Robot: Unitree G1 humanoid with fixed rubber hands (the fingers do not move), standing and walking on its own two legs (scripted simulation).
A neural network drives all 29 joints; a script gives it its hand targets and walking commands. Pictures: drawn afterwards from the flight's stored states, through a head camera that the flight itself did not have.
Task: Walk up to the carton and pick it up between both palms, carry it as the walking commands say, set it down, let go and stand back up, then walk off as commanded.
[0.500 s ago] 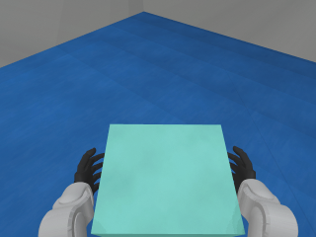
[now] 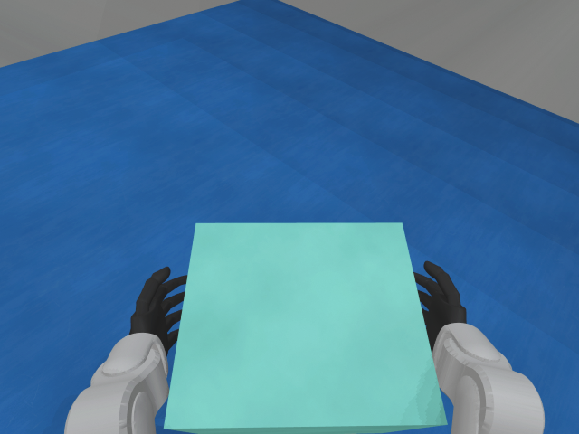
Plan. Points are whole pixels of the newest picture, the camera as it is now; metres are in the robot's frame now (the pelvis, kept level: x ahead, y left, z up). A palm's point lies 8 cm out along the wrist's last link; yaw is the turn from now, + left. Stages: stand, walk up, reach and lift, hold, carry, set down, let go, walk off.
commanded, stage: carry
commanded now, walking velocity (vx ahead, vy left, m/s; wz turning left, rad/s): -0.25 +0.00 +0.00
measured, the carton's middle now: (298, 338) +0.25 +0.00 +0.02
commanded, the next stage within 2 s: none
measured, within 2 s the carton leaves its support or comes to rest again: neither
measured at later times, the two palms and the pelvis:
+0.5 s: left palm out of the picture +0.07 +0.13 +0.09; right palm out of the picture +0.08 -0.21 +0.07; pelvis -0.16 -0.03 -0.01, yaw -1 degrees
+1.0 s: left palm out of the picture -0.03 +0.17 +0.08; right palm out of the picture -0.04 -0.16 +0.08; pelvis -0.26 +0.02 -0.01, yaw -2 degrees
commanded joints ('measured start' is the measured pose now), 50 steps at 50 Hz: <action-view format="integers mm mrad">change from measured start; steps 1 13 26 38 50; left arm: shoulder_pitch -451 -398 -399 -459 -409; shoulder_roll -680 -681 -647 -746 -673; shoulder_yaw -768 -694 -665 -749 -714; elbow -144 -100 -72 -56 -59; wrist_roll -287 -271 -276 -270 -270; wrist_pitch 2 -12 1 -21 -7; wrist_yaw -62 -96 -106 -90 -84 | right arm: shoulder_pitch -307 -443 -422 -446 -368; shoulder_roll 677 710 706 719 674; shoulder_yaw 712 793 796 764 754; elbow -127 -148 -106 -134 -109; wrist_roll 278 307 292 305 270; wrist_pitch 1 9 37 -5 2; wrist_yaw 102 86 57 110 82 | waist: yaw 2 27 28 5 11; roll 186 10 -243 92 -29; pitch -269 -115 -262 -177 -282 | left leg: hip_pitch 202 -215 -23 34 65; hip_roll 246 -22 -70 218 129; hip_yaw -257 -101 22 -211 -76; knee -167 820 329 -247 38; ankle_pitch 272 -280 -331 -95 157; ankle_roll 119 -81 -74 49 -37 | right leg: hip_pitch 9 96 285 26 342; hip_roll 2 -369 -323 -49 -211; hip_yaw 50 223 272 121 186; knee -168 -871 -846 -124 -743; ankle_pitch -52 331 248 81 374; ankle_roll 15 -186 -148 12 -22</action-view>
